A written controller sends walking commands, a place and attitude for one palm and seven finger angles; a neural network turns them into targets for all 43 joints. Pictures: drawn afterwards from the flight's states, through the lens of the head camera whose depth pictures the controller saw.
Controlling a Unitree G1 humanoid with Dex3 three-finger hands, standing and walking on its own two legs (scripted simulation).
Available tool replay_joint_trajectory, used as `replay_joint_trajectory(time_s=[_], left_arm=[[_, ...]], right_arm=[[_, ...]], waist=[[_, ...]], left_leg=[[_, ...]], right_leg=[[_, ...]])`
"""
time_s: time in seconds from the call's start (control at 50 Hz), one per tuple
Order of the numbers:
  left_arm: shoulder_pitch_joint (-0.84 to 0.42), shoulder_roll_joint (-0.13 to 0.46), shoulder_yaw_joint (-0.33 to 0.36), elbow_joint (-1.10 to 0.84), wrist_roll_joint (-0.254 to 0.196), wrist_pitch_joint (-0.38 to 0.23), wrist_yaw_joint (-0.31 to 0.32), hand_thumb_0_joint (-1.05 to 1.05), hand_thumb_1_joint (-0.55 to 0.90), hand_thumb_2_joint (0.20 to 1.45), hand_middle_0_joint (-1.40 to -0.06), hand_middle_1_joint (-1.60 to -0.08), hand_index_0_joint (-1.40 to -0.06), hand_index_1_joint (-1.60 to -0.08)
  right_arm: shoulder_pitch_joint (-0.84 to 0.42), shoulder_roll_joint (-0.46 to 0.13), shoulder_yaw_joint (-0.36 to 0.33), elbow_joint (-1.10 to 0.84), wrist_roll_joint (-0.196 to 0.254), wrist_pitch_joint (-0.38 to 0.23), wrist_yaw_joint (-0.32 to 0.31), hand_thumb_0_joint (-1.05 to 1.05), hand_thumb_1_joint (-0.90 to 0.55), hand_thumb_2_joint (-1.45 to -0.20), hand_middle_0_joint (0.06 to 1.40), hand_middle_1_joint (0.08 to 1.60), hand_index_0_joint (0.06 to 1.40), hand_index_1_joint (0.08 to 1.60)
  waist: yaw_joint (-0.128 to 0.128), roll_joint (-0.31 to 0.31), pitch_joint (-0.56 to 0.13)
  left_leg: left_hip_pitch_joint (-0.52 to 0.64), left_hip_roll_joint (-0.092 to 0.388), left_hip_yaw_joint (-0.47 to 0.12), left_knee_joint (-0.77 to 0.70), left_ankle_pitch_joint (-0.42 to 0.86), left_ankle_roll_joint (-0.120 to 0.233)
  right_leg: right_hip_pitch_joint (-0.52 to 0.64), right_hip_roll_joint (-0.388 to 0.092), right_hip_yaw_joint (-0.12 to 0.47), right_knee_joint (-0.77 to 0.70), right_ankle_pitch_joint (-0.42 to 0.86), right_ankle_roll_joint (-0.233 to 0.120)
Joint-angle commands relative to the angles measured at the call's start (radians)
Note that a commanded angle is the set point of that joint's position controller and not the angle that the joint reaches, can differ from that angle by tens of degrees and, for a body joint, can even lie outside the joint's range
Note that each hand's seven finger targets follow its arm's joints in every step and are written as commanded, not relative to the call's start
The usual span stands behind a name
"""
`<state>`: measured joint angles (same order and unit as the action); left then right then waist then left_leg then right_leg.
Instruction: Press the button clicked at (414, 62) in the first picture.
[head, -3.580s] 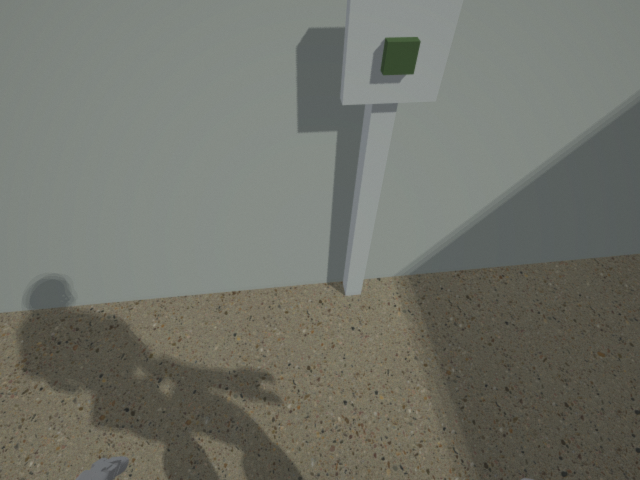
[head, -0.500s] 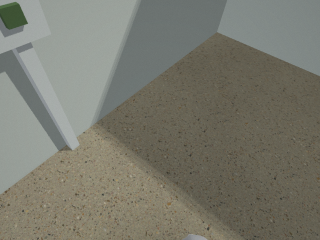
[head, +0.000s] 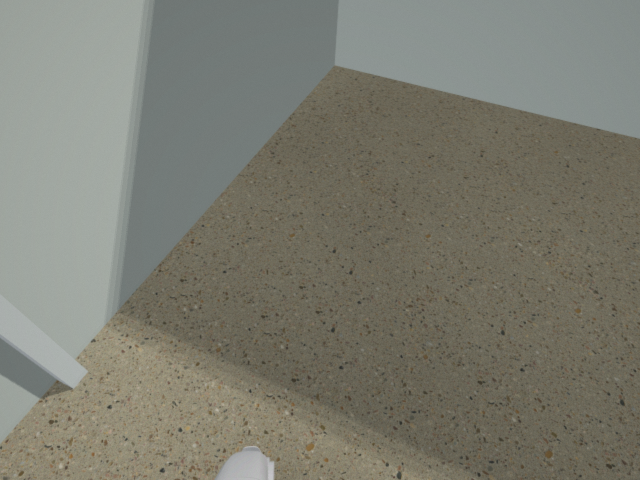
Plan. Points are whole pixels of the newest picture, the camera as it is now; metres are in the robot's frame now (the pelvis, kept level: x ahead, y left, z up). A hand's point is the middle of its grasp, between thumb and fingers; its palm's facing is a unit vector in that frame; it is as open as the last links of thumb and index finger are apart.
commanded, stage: walk to a spot facing it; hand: left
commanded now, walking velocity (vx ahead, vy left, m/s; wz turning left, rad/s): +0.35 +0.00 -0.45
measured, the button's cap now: out of the picture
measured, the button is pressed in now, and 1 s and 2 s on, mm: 0 0 0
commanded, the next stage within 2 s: turn to face it in 0.80 s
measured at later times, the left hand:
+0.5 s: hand (215, 350) +0.33 +0.21 -0.16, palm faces -0.27 -0.95 -0.16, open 7.4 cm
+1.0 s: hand (293, 267) +0.52 +0.09 -0.16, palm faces -0.48 -0.84 -0.25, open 7.3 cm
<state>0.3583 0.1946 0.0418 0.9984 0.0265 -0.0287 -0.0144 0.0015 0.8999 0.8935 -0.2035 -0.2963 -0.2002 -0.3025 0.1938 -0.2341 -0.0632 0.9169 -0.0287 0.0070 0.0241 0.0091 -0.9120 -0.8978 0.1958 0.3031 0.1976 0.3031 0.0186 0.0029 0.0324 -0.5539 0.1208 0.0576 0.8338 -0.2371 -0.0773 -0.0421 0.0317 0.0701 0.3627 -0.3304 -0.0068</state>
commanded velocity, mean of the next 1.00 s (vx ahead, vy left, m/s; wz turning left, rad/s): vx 0.25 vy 0.00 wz -0.43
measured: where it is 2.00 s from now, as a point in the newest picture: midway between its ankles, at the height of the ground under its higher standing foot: (349, 421)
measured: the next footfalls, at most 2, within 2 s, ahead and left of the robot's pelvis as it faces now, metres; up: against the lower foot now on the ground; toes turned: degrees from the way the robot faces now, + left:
left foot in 0.08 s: +0.17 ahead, +0.13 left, +0.00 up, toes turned +4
right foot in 0.70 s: +0.38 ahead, -0.14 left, +0.00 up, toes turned -33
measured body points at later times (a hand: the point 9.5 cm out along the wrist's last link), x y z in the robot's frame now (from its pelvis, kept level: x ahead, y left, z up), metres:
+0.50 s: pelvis +0.19 +0.05 +0.00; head +0.21 +0.06 +0.45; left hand +0.35 +0.26 -0.15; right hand +0.07 -0.16 -0.14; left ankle +0.13 +0.13 -0.74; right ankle +0.24 -0.12 -0.66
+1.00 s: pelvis +0.37 -0.06 +0.00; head +0.38 -0.08 +0.45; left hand +0.54 +0.14 -0.14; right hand +0.34 -0.32 -0.14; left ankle +0.52 +0.07 -0.66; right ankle +0.34 -0.11 -0.74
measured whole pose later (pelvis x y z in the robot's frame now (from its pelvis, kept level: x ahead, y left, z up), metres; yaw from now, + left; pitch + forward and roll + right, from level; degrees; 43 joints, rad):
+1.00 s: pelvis +0.37 -0.06 +0.00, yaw -32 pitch +0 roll +0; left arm 0.25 0.20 0.06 1.00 0.02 -0.04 0.00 0.00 0.92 0.89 -0.20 -0.30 -0.20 -0.30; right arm 0.13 -0.19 -0.05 0.90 -0.03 -0.01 -0.01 0.00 -0.91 -0.90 0.20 0.30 0.20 0.30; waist -0.01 0.03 0.04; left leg -0.62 0.17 0.02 1.04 -0.24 -0.08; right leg -0.24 0.08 -0.04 0.45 -0.22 -0.10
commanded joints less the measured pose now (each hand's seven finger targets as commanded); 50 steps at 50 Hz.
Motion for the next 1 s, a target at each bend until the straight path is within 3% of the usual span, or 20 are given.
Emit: replay_joint_trajectory(time_s=[0.0, 0.04, 0.06, 0.08, 0.1, 0.16, 0.22, 0.32, 0.5, 0.58, 0.62, 0.64, 0.66, 0.68, 0.7, 0.72, 0.78, 0.82, 0.88, 0.98], left_arm=[[-0.021, 0.207, 0.059, -0.053, 0.004, -0.026, 0.023, 0.0, 0.9, 0.9, -0.2, -0.3, -0.2, -0.3], [-0.054, 0.187, 0.062, -0.059, -0.007, -0.026, 0.02, 0.0, 0.9, 0.9, -0.2, -0.3, -0.2, -0.3], [-0.018, 0.123, 0.059, -0.071, -0.022, -0.02, 0.008, 0.0, 0.9, 0.9, -0.2, -0.3, -0.2, -0.3], [0.013, 0.081, 0.044, -0.087, -0.021, -0.021, 0.0, 0.0, 0.9, 0.9, -0.2, -0.3, -0.2, -0.3], [-0.017, 0.113, 0.05, -0.085, -0.012, -0.015, 0.001, 0.0, 0.9, 0.9, -0.2, -0.3, -0.2, -0.3], [-0.087, 0.091, 0.061, -0.065, 0.007, 0.004, -0.027, 0.0, 0.9, 0.9, -0.2, -0.3, -0.2, -0.3], [-0.019, 0.038, 0.057, -0.043, 0.008, 0.034, -0.03, 0.0, 0.9, 0.9, -0.2, -0.3, -0.2, -0.3], [-0.08, 0.024, 0.066, -0.074, 0.012, 0.056, -0.031, 0.0, 0.9, 0.9, -0.2, -0.3, -0.2, -0.3], [-0.373, 0.001, 0.038, -0.159, 0.008, 0.04, -0.04, 0.0, 0.9, 0.9, -0.2, -0.3, -0.2, -0.3], [-0.331, 0.01, 0.039, -0.152, 0.006, 0.023, -0.037, 0.0, 0.9, 0.9, -0.2, -0.3, -0.2, -0.3], [-0.159, 0.051, 0.055, -0.106, 0.011, 0.01, -0.029, 0.0, 0.9, 0.9, -0.2, -0.3, -0.2, -0.3], [-0.025, 0.099, 0.069, -0.066, 0.013, -0.003, -0.025, 0.0, 0.9, 0.9, -0.2, -0.3, -0.2, -0.3], [0.083, 0.207, 0.091, -0.04, 0.014, -0.014, -0.015, 0.0, 0.9, 0.9, -0.2, -0.3, -0.2, -0.3], [0.15, 0.301, 0.11, -0.03, -0.009, -0.016, 0.002, 0.0, 0.9, 0.9, -0.2, -0.3, -0.2, -0.3], [0.112, 0.301, 0.111, -0.044, -0.027, -0.003, 0.017, 0.0, 0.9, 0.9, -0.2, -0.3, -0.2, -0.3], [0.016, 0.25, 0.097, -0.066, -0.027, -0.005, 0.02, 0.0, 0.9, 0.9, -0.2, -0.3, -0.2, -0.3], [-0.127, 0.163, 0.064, -0.09, -0.02, -0.023, 0.022, 0.0, 0.9, 0.9, -0.2, -0.3, -0.2, -0.3], [-0.147, 0.153, 0.06, -0.087, -0.008, -0.032, 0.022, 0.0, 0.9, 0.9, -0.2, -0.3, -0.2, -0.3], [-0.127, 0.133, 0.059, -0.078, -0.005, -0.035, 0.017, 0.0, 0.9, 0.9, -0.2, -0.3, -0.2, -0.3], [-0.085, 0.101, 0.034, -0.049, -0.006, -0.039, 0.029, 0.0, 0.9, 0.9, -0.2, -0.3, -0.2, -0.3]], right_arm=[[-0.068, -0.063, -0.011, -0.101, 0.012, -0.062, -0.002, 0.0, -0.9, -0.9, 0.2, 0.3, 0.2, 0.3], [0.169, -0.125, -0.025, -0.023, 0.007, -0.076, -0.027, 0.0, -0.9, -0.9, 0.2, 0.3, 0.2, 0.3], [0.318, -0.246, -0.054, 0.018, -0.008, -0.083, -0.041, 0.0, -0.9, -0.9, 0.2, 0.3, 0.2, 0.3], [0.374, -0.296, -0.052, 0.031, -0.003, -0.078, -0.044, 0.0, -0.9, -0.9, 0.2, 0.3, 0.2, 0.3], [0.298, -0.27, -0.042, 0.01, 0.003, -0.063, -0.044, 0.0, -0.9, -0.9, 0.2, 0.3, 0.2, 0.3], [0.127, -0.099, 0.001, -0.01, 0.002, -0.082, -0.046, 0.0, -0.9, -0.9, 0.2, 0.3, 0.2, 0.3], [0.127, -0.057, 0.005, 0.015, 0.009, -0.098, -0.053, 0.0, -0.9, -0.9, 0.2, 0.3, 0.2, 0.3], [0.179, -0.033, -0.002, 0.043, 0.014, -0.105, -0.056, 0.0, -0.9, -0.9, 0.2, 0.3, 0.2, 0.3], [0.343, -0.048, -0.005, 0.124, -0.002, -0.092, -0.056, 0.0, -0.9, -0.9, 0.2, 0.3, 0.2, 0.3], [0.334, -0.081, -0.012, 0.122, -0.003, -0.084, -0.055, 0.0, -0.9, -0.9, 0.2, 0.3, 0.2, 0.3], [0.281, -0.119, -0.023, 0.101, 0.005, -0.082, -0.052, 0.0, -0.9, -0.9, 0.2, 0.3, 0.2, 0.3], [0.253, -0.129, -0.022, 0.081, 0.011, -0.08, -0.045, 0.0, -0.9, -0.9, 0.2, 0.3, 0.2, 0.3], [0.266, -0.083, -0.012, 0.053, 0.028, -0.077, -0.03, 0.0, -0.9, -0.9, 0.2, 0.3, 0.2, 0.3], [0.244, -0.028, -0.002, 0.009, 0.034, -0.083, -0.036, 0.0, -0.9, -0.9, 0.2, 0.3, 0.2, 0.3], [0.155, -0.058, -0.012, -0.013, 0.032, -0.077, -0.045, 0.0, -0.9, -0.9, 0.2, 0.3, 0.2, 0.3], [0.154, -0.046, -0.012, -0.006, 0.024, -0.079, -0.039, 0.0, -0.9, -0.9, 0.2, 0.3, 0.2, 0.3], [0.139, -0.017, -0.008, 0.014, 0.005, -0.041, -0.042, 0.0, -0.9, -0.9, 0.2, 0.3, 0.2, 0.3], [0.181, 0.003, -0.009, 0.022, 0.002, -0.024, -0.04, 0.0, -0.9, -0.9, 0.2, 0.3, 0.2, 0.3], [0.143, 0.001, -0.009, 0.005, -0.001, -0.014, -0.035, 0.0, -0.9, -0.9, 0.2, 0.3, 0.2, 0.3], [0.075, 0.009, 0.014, 0.005, 0.005, -0.02, -0.027, 0.0, -0.9, -0.9, 0.2, 0.3, 0.2, 0.3]], waist=[[-0.006, -0.15, 0.024], [-0.113, -0.043, -0.083], [-0.159, 0.229, -0.218], [-0.142, 0.385, -0.25], [-0.128, 0.278, -0.172], [-0.053, 0.137, 0.066], [-0.002, 0.146, 0.042], [0.002, 0.096, 0.058], [-0.092, 0.098, 0.128], [-0.055, 0.123, 0.069], [0.031, 0.146, -0.053], [0.102, 0.115, -0.137], [0.147, -0.065, -0.255], [0.137, -0.224, -0.366], [0.131, -0.092, -0.292], [0.089, -0.044, -0.182], [-0.013, 0.015, -0.023], [-0.054, -0.007, -0.009], [-0.055, -0.077, -0.012], [-0.042, -0.134, -0.081]], left_leg=[[0.134, -0.041, 0.026, -0.202, -0.044, 0.025], [0.519, -0.053, 0.024, -0.368, 0.039, 0.042], [0.755, 0.198, -0.249, -0.419, -0.031, 0.098], [0.809, 0.405, -0.53, -0.552, -0.081, 0.168], [0.662, 0.419, -0.54, -0.6, -0.261, 0.194], [0.356, 0.284, -0.258, -0.664, -0.24, 0.128], [0.33, 0.214, -0.028, -0.639, -0.012, 0.086], [0.418, 0.212, 0.083, -0.656, 0.092, 0.102], [0.643, 0.248, 0.184, -0.596, 0.422, 0.175], [0.677, 0.246, 0.281, -0.43, 0.824, 0.162], [0.659, 0.238, 0.315, -0.194, 0.994, 0.131], [0.536, 0.216, 0.325, 0.017, 0.895, 0.094], [0.211, 0.14, 0.307, 0.308, 0.343, 0.049], [-0.086, -0.04, 0.193, 0.645, -0.368, -0.008], [-0.13, 0.0, 0.026, 0.688, -0.332, 0.027], [-0.128, 0.055, -0.006, 0.639, -0.189, 0.033], [0.004, 0.092, -0.029, 0.495, -0.095, 0.017], [0.055, 0.077, -0.019, 0.408, -0.079, 0.006], [0.03, 0.055, -0.015, 0.306, -0.02, -0.009], [0.032, 0.02, 0.0, 0.081, 0.025, 0.0]], right_leg=[[-0.079, -0.233, 0.214, -0.039, 0.287, -0.145], [-0.212, -0.131, 0.14, 0.242, 0.394, -0.092], [-0.385, -0.002, 0.016, 0.548, 0.11, -0.038], [-0.574, 0.048, -0.036, 0.817, -0.248, -0.007], [-0.575, -0.031, 0.016, 0.908, -0.221, -0.018], [-0.578, -0.116, -0.029, 0.947, 0.006, -0.008], [-0.543, -0.113, -0.053, 0.934, 0.115, 0.013], [-0.688, -0.136, -0.064, 0.9, 0.235, 0.038], [-0.727, -0.128, -0.194, 0.477, 0.172, 0.019], [-0.54, -0.036, -0.269, 0.324, 0.09, -0.043], [-0.312, 0.014, -0.288, 0.256, 0.089, -0.078], [-0.063, 0.021, -0.286, 0.172, 0.168, -0.096], [0.283, -0.194, -0.013, 0.149, 0.256, -0.179], [0.453, -0.458, 0.513, 0.081, 0.518, -0.321], [0.354, -0.466, 0.482, 0.012, 0.484, -0.339], [0.216, -0.41, 0.322, -0.009, 0.435, -0.281], [-0.191, -0.321, 0.176, -0.09, 0.387, -0.205], [-0.302, -0.264, 0.104, -0.098, 0.4, -0.189], [-0.313, -0.211, 0.094, -0.102, 0.367, -0.183], [-0.142, -0.193, 0.021, -0.038, 0.583, -0.165]])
